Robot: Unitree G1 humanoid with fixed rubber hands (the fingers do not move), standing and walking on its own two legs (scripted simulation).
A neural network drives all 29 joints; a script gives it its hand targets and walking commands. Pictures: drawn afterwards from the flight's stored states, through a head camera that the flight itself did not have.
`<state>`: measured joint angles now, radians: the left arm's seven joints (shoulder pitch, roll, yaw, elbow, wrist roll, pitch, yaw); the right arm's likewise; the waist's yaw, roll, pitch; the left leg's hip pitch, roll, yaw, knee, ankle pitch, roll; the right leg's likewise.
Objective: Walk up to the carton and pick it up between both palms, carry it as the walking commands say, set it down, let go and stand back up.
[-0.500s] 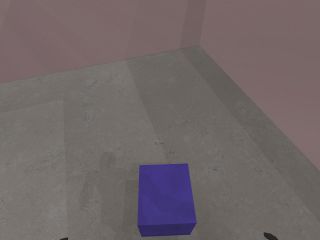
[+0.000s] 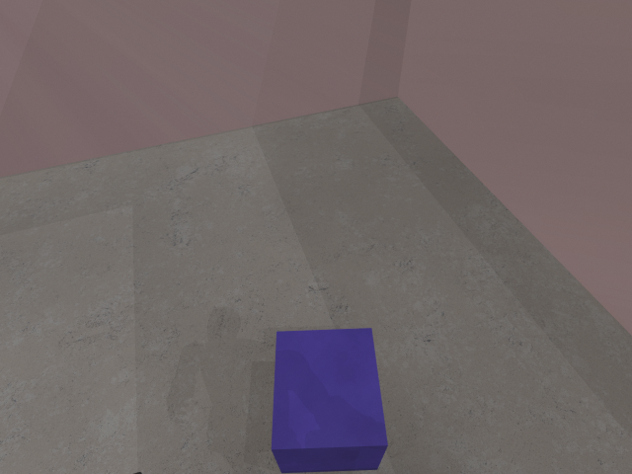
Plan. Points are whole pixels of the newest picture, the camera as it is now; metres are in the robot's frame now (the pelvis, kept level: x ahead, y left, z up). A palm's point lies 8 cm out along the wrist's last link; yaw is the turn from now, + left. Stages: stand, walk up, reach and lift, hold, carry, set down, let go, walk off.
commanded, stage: walk up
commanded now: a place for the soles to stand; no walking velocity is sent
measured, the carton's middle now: (326, 400) +0.43 +0.00 -0.65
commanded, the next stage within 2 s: none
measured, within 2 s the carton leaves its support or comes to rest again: neither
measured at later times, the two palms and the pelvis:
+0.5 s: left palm out of the picture +0.09 +0.27 -0.13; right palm out of the picture +0.02 -0.33 -0.13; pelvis -0.02 -0.02 -0.02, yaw +3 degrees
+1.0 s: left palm out of the picture +0.03 +0.27 -0.15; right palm out of the picture +0.07 -0.34 -0.14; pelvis -0.03 -0.04 -0.03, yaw +6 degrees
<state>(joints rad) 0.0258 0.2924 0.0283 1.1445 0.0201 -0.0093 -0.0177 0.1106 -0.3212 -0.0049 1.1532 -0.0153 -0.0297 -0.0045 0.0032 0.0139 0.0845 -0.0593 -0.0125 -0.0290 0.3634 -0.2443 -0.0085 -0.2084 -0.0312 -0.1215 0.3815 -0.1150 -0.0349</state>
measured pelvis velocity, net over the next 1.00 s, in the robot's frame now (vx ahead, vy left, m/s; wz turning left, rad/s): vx -0.03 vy -0.04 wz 0.10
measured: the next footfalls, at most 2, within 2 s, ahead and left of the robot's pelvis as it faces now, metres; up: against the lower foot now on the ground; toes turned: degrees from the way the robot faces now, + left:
none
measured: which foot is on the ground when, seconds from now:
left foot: down 0.00-1.00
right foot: down 0.00-1.00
